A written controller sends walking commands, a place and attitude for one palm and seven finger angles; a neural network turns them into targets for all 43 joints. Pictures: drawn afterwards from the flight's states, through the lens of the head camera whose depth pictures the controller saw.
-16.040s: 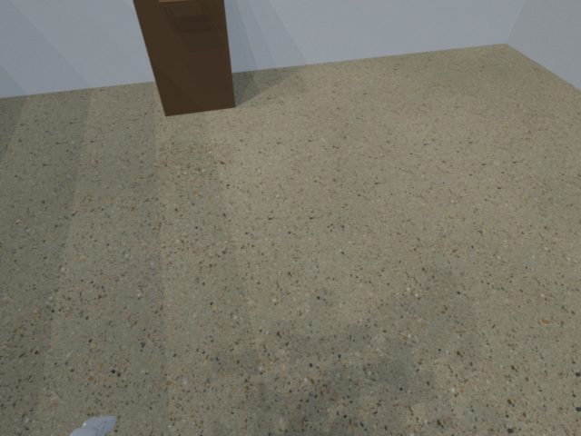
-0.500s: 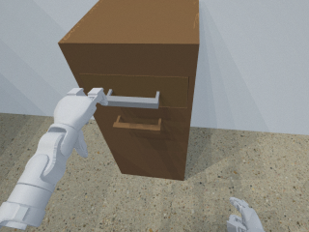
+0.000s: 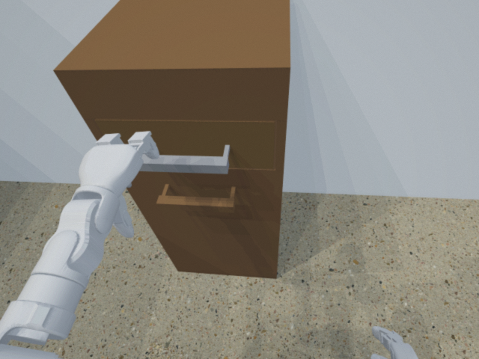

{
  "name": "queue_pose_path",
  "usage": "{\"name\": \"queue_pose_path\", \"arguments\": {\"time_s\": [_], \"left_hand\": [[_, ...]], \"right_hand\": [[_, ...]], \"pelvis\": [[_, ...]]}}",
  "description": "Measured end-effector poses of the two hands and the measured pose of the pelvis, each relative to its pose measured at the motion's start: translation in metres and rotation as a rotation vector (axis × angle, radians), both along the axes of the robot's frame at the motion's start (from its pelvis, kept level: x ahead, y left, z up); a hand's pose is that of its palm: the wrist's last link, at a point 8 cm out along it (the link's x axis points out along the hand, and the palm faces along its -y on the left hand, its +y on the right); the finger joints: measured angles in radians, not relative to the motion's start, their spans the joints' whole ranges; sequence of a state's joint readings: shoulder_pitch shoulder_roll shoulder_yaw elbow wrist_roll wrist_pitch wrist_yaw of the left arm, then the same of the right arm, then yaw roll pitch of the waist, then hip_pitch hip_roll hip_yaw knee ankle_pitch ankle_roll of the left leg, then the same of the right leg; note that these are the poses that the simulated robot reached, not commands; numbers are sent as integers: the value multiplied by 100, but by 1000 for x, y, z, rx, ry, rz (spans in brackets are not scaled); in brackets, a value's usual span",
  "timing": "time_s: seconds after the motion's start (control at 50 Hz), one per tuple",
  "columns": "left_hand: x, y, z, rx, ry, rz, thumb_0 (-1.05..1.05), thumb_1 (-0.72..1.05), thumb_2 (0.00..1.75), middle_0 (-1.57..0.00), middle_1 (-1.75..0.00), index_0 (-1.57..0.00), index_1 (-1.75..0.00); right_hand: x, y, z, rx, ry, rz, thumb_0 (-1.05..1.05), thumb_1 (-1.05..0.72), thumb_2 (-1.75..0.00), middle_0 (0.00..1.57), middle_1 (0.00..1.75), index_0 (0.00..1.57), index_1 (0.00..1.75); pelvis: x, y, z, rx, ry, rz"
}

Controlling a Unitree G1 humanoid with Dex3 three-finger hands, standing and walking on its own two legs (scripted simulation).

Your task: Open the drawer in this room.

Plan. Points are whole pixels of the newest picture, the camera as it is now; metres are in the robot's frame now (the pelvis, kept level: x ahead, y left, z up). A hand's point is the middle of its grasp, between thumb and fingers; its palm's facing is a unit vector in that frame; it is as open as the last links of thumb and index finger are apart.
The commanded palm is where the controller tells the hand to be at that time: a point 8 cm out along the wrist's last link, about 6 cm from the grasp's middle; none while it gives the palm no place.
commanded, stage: move the hooked fingers above the handle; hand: left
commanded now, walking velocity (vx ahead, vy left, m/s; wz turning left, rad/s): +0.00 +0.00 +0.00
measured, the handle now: (184, 156) +0.51 +0.18 +0.02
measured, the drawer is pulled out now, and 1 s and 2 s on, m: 0.00 0.00 0.00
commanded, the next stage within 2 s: lower the fingers behind the handle in 1.40 s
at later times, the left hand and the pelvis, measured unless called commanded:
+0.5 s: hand (160, 168) +0.42 +0.19 +0.08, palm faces -0.01 -0.06 -1.00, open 13.9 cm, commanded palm +0.40 +0.20 +0.14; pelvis +0.00 +0.01 +0.00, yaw +0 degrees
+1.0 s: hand (167, 161) +0.44 +0.18 +0.08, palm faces -0.01 -0.05 -1.00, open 13.9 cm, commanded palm +0.42 +0.20 +0.14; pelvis +0.00 +0.00 +0.00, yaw -2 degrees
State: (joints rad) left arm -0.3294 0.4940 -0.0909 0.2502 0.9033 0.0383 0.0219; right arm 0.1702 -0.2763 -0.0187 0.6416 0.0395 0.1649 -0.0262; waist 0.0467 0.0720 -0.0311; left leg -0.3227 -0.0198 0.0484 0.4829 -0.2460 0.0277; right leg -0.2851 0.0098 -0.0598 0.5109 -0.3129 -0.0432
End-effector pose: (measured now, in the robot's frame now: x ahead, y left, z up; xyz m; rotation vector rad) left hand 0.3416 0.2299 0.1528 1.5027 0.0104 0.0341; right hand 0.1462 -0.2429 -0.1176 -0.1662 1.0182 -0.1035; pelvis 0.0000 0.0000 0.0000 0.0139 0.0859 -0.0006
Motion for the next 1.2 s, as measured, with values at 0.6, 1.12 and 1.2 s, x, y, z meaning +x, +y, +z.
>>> {"name": "queue_pose_path", "arguments": {"time_s": [0.6,1.12,1.2], "left_hand": [[66,-45,-21,15,22,-80,0,-49,30,-31,-120,-31,-120],[68,-41,-22,28,18,-59,0,-49,30,-32,-120,-32,-120],[68,-46,-16,29,-1,-68,0,-49,30,-32,-121,-32,-120]], "right_hand": [[-46,2,-13,-8,114,-94,0,-91,-89,20,29,20,30],[-71,-15,-12,-26,136,-152,1,-91,-89,19,29,20,30],[-55,-12,-10,-23,96,-128,0,-91,-89,19,29,20,30]], "pelvis": [[2,9,-6,-3,56,-10],[0,4,-5,-4,59,-17],[-2,3,-5,-4,57,-9]]}}
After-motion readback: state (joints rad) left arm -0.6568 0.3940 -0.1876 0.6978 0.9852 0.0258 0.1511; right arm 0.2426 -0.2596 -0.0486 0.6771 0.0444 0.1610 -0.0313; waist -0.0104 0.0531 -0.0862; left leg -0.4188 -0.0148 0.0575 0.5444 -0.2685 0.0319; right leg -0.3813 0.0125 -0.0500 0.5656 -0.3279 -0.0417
